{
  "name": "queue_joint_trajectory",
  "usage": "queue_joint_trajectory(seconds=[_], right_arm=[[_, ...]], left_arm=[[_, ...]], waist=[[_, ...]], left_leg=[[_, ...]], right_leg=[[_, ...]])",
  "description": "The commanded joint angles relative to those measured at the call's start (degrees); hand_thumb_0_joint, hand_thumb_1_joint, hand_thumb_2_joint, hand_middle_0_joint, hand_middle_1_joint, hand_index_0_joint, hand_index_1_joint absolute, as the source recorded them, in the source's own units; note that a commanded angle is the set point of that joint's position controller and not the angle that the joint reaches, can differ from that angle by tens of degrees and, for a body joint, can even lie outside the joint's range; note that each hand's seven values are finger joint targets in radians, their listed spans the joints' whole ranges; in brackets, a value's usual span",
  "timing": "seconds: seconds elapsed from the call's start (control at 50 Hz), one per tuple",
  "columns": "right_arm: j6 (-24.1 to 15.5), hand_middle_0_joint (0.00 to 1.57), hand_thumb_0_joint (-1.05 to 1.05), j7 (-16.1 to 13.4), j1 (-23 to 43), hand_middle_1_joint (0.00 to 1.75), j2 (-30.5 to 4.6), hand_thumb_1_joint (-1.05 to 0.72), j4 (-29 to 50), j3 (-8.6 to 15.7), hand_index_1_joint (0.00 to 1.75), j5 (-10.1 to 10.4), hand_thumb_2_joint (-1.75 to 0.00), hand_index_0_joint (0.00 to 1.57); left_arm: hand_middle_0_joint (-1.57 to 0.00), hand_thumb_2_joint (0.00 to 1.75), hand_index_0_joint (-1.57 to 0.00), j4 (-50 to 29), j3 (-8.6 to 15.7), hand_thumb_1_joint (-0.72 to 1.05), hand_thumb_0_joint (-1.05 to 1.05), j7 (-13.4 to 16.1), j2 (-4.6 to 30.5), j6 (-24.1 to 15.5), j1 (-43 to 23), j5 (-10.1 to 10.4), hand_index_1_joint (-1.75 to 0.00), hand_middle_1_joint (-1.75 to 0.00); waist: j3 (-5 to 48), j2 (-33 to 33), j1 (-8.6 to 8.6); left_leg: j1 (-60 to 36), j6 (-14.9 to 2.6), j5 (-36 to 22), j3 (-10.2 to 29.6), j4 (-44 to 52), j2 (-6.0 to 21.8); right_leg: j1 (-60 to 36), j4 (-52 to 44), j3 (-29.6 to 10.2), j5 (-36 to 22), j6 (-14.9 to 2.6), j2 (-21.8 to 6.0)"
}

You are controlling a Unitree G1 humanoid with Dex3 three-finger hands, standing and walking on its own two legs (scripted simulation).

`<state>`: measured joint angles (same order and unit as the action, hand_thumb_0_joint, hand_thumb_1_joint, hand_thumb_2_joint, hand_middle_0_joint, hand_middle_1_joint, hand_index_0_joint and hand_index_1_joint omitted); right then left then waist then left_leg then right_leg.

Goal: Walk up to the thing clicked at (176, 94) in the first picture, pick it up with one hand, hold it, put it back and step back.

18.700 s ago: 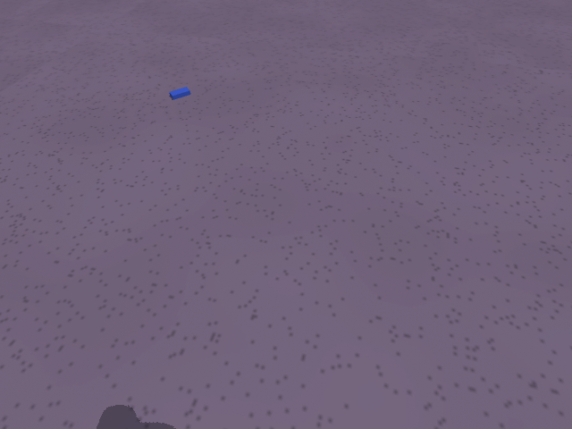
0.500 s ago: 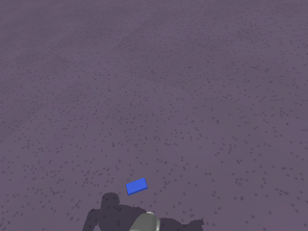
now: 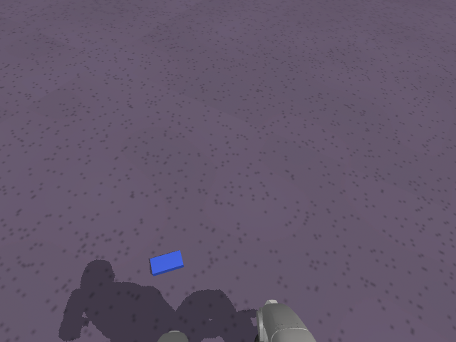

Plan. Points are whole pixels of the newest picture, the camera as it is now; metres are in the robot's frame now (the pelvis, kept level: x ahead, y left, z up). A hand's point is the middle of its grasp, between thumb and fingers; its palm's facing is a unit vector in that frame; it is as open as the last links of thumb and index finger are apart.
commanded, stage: walk up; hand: left
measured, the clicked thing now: (167, 262) +0.50 +0.23 -0.73
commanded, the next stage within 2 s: none
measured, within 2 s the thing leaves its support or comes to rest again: neither
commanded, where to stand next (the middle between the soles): +0.10 +0.00 m, yaw -2 degrees
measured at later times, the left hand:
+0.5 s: hand out of the picture +0.00 +0.35 -0.11, palm faces +0.00 -0.82 -0.57, open 7.4 cm
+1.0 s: hand out of the picture +0.12 +0.24 -0.15, palm faces -0.15 -0.94 -0.31, open 7.4 cm
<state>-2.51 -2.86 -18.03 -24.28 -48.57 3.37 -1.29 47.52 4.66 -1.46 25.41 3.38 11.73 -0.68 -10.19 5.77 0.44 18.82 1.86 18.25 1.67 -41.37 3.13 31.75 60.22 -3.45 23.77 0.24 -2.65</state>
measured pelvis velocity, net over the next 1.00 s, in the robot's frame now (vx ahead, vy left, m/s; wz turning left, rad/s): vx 0.01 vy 0.01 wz -0.10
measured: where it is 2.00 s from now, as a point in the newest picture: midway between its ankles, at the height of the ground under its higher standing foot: outside the picture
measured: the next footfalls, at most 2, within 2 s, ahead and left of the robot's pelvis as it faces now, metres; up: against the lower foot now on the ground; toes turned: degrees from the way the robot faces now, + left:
right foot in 0.08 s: +0.11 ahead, -0.16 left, +0.00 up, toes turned +0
left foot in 0.46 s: -0.01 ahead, +0.14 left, +0.00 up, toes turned +4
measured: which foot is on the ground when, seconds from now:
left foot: down 0.00-0.10, up 0.12-0.44, down 0.46-0.92, up 0.94-1.00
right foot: up 0.00-0.06, down 0.08-0.46, up 0.48-0.88, down 0.90-1.00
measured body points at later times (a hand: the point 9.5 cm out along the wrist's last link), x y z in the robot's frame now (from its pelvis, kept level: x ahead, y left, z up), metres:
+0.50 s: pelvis -0.05 +0.03 -0.01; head -0.05 +0.00 +0.44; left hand +0.00 +0.39 -0.08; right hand -0.02 -0.31 -0.13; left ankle -0.05 +0.14 -0.71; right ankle +0.05 -0.15 -0.69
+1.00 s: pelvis +0.01 +0.01 +0.00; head +0.05 +0.01 +0.45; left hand +0.12 +0.29 -0.12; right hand +0.02 -0.32 -0.11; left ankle -0.03 +0.14 -0.67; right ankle +0.08 -0.12 -0.71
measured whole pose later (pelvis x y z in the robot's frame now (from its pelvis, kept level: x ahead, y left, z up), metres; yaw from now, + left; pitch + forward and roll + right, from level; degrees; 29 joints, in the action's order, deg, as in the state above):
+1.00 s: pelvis +0.01 +0.01 +0.00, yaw -6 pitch -5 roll +0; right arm -0.6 0.2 -16.2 -23.3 -50.7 2.3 0.0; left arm 52.9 1.0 -1.5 19.9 -3.1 11.1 -0.6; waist -9.5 0.4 0.6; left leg 16.5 -2.3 32.6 -0.6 -58.6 2.4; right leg 20.9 38.1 0.0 12.8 -1.1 0.2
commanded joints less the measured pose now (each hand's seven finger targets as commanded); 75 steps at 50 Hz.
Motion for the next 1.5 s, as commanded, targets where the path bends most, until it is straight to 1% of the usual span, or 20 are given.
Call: queue_joint_trajectory(seconds=[0.0,0.06,0.1,0.22,0.34,0.42,0.46,0.48,0.54,0.84,0.88,0.92,1.0,1.1,1.16,1.22,1.3,1.38,1.44,1.48], right_arm=[[1.0,0.20,0.00,-0.9,8.7,0.30,-15.2,-0.90,6.5,3.9,0.30,0.2,-0.90,0.20],[3.5,0.20,0.00,0.2,3.6,0.30,-8.4,-0.90,5.3,1.7,0.30,1.7,-0.90,0.20],[4.7,0.20,0.00,-1.0,4.4,0.30,-11.1,-0.90,5.2,2.9,0.30,1.2,-0.90,0.20],[5.7,0.20,0.00,3.2,0.0,0.30,-14.8,-0.90,1.7,4.8,0.30,-1.5,-0.90,0.20],[4.5,0.20,0.00,6.7,-0.1,0.30,-14.1,-0.90,2.7,5.4,0.30,-1.8,-0.90,0.20],[3.9,0.20,0.00,7.0,-19.0,0.30,-13.8,-0.90,-2.4,7.3,0.30,-1.4,-0.90,0.20],[2.8,0.20,0.00,5.6,-12.5,0.30,-20.8,-0.90,1.6,7.9,0.30,-2.3,-0.90,0.20],[1.9,0.20,0.00,5.3,-6.5,0.30,-22.9,-0.90,2.5,7.8,0.30,-1.2,-0.90,0.20],[-1.6,0.20,0.00,3.3,1.6,0.30,-18.5,-0.90,2.6,5.7,0.30,0.2,-0.90,0.20],[0.9,0.20,0.00,3.3,-3.0,0.30,-11.9,-0.90,-0.6,2.6,0.30,0.4,-0.90,0.20],[0.7,0.20,0.00,3.1,-8.0,0.30,-7.9,-0.90,0.2,1.1,0.30,1.5,-0.90,0.20],[0.7,0.20,0.00,2.4,-3.3,0.30,-11.5,-0.90,2.4,2.1,0.30,1.7,-0.90,0.20],[0.7,0.20,0.00,2.1,-2.2,0.30,-10.8,-0.90,-0.5,2.2,0.30,2.1,-0.90,0.20],[2.1,0.20,0.00,0.7,-2.5,0.30,-9.3,-0.90,-2.7,2.1,0.30,2.2,-0.90,0.20],[1.9,0.20,0.00,0.3,-1.4,0.30,-14.0,-0.90,-2.2,3.9,0.30,0.6,-0.90,0.20],[1.6,0.20,0.00,0.5,6.1,0.30,-19.5,-0.90,0.8,5.3,0.30,0.4,-0.90,0.20],[1.3,0.20,0.00,-0.5,10.9,0.30,-13.8,-0.90,2.0,3.5,0.30,0.4,-0.90,0.20],[0.9,0.20,0.00,1.6,5.2,0.30,-16.7,-0.90,1.2,4.9,0.30,-1.4,-0.90,0.20],[2.8,0.20,0.00,2.6,8.6,0.30,-16.5,-0.90,2.3,5.3,0.30,-2.6,-0.90,0.20],[2.1,0.20,0.00,1.7,13.8,0.30,-9.8,-0.90,5.1,3.1,0.30,-0.9,-0.90,0.20]], left_arm=[[-0.20,0.90,-0.20,-2.4,2.9,0.90,0.00,1.6,8.8,-1.0,4.6,1.3,-0.30,-0.30],[-0.20,0.90,-0.20,0.0,4.0,0.90,0.00,2.4,14.3,-3.9,6.8,-0.6,-0.30,-0.30],[-0.20,0.90,-0.20,-3.0,4.5,0.90,0.00,2.8,20.4,-4.4,0.9,-0.4,-0.30,-0.30],[-0.20,0.90,-0.20,0.1,4.2,0.90,0.00,5.1,16.7,-6.5,3.1,-1.4,-0.30,-0.30],[-0.20,0.90,-0.20,-0.4,5.6,0.90,0.00,4.4,18.3,-7.3,6.0,-1.4,-0.30,-0.30],[-0.20,0.90,-0.20,-2.5,4.1,0.90,0.00,3.9,15.2,-5.5,-4.1,-2.0,-0.30,-0.30],[-0.20,0.90,-0.20,-6.0,1.5,0.90,0.00,4.9,8.2,-5.8,-8.9,-0.5,-0.30,-0.30],[-0.20,0.90,-0.20,-4.7,2.3,0.90,0.00,5.0,14.2,-6.6,-12.0,-0.1,-0.30,-0.30],[-0.20,0.90,-0.20,3.5,2.6,0.90,0.00,1.1,13.5,-6.1,5.3,0.1,-0.30,-0.30],[-0.20,0.90,-0.20,3.0,0.2,0.90,0.00,0.9,8.1,-6.6,0.8,0.2,-0.30,-0.30],[-0.20,0.90,-0.20,5.1,1.9,0.90,0.00,1.7,12.8,-7.9,7.6,-0.6,-0.30,-0.30],[-0.20,0.90,-0.20,3.7,3.1,0.90,0.00,1.9,18.5,-7.7,10.1,0.3,-0.30,-0.30],[-0.20,0.90,-0.20,1.8,1.2,0.90,0.00,2.7,13.1,-7.0,1.6,0.2,-0.30,-0.30],[-0.20,0.90,-0.20,-1.3,0.3,0.90,0.00,3.7,11.0,-3.5,-5.8,0.9,-0.30,-0.30],[-0.20,0.90,-0.20,-3.0,-0.2,0.90,0.00,3.5,8.4,-1.5,-8.6,2.3,-0.30,-0.30],[-0.20,0.90,-0.20,-0.8,0.9,0.90,0.00,4.4,9.1,0.2,-6.0,1.5,-0.30,-0.30],[-0.20,0.90,-0.20,2.1,1.7,0.90,0.00,3.4,8.7,0.2,-2.1,1.5,-0.30,-0.30],[-0.20,0.90,-0.20,2.5,2.1,0.90,0.00,0.9,8.9,-2.1,0.9,-0.7,-0.30,-0.30],[-0.20,0.90,-0.20,6.8,4.4,0.90,0.00,0.0,10.6,-2.9,14.6,-2.1,-0.30,-0.30],[-0.20,0.90,-0.20,3.7,6.2,0.90,0.00,0.5,18.3,-3.2,11.2,-3.2,-0.30,-0.30]], waist=[[12.4,-24.7,-2.99],[14.2,-3.6,-3.39],[14.1,2.6,-2.59],[13.4,1.7,-1.44],[9.5,9.2,-2.47],[10.3,1.2,10.80],[-3.6,-18.2,9.44],[-9.8,-4.9,8.10],[-0.4,-3.0,-0.61],[4.1,-15.8,0.96],[13.5,-2.5,-1.45],[15.4,3.4,-4.46],[8.5,-0.1,-0.72],[11.8,6.1,1.30],[13.5,-6.2,2.87],[11.0,-13.2,1.24],[13.9,-11.2,-2.01],[19.4,-16.9,0.63],[12.2,-15.4,-6.12],[-1.2,9.9,-9.92]], left_leg=[[1.1,-12.24,-34.2,5.5,4.7,9.1],[11.7,-5.65,-4.2,0.7,-18.5,-1.0],[12.4,-4.95,20.9,8.0,-33.4,-4.6],[18.4,-2.52,7.0,3.4,-32.1,-0.9],[11.3,-3.56,18.0,-1.3,-13.3,-2.4],[-27.1,-6.30,11.7,-7.6,7.0,-5.7],[-9.9,-10.94,47.7,41.4,35.9,19.7],[-1.3,-14.05,50.5,47.3,39.5,23.4],[-7.3,-11.24,32.4,26.3,31.3,15.4],[-10.4,-10.55,-24.3,-5.4,9.5,7.3],[-4.1,-7.41,-14.5,-5.0,-9.6,4.6],[12.2,-4.90,19.2,-1.3,-24.2,-3.0],[8.0,-4.07,13.1,2.0,-18.2,-0.1],[0.1,-2.01,3.1,-4.8,-5.2,-4.7],[-3.7,-5.84,-24.4,6.4,8.4,3.6],[5.1,-19.68,-28.9,29.2,18.9,20.6],[-3.5,-15.82,-32.4,14.6,10.6,13.7],[-12.1,-14.15,21.0,17.6,18.6,11.5],[8.7,-5.74,23.9,4.9,14.3,2.5],[38.3,-1.74,16.8,0.6,-17.3,-7.6]], right_leg=[[-13.2,-12.9,3.2,-3.2,-0.74,0.9],[-24.8,-29.3,-9.4,-26.4,-1.95,-5.7],[-12.0,-37.4,-33.6,-20.3,-16.41,-23.8],[-18.5,-38.0,-24.0,22.0,-11.44,-12.2],[-12.6,-39.6,-20.6,23.5,-11.86,-11.1],[18.5,-27.7,-4.8,25.6,-4.51,-2.7],[34.5,7.1,-3.0,10.8,-1.13,8.3],[30.1,5.9,-10.2,3.1,-1.41,2.5],[16.1,6.2,-8.2,-8.1,-0.49,1.5],[-14.1,-30.5,8.4,-12.1,-0.79,4.1],[-30.1,-34.5,-2.4,-20.1,-3.85,-0.7],[-34.1,-39.2,-35.4,-16.2,-19.30,-21.1],[-17.5,-36.8,-15.3,-15.9,-14.37,-13.4],[-13.6,-22.6,-5.1,-57.9,-12.86,-10.1],[-6.0,-11.4,-3.3,-24.8,-4.98,-2.7],[-5.1,15.4,-7.0,13.1,-2.03,6.8],[-3.2,15.2,-6.2,7.0,-1.11,6.0],[-8.5,-11.6,4.3,15.9,-0.84,4.3],[-34.5,-39.1,10.5,8.5,-3.63,7.0],[-28.2,-54.1,-35.9,38.6,-13.01,-18.3]])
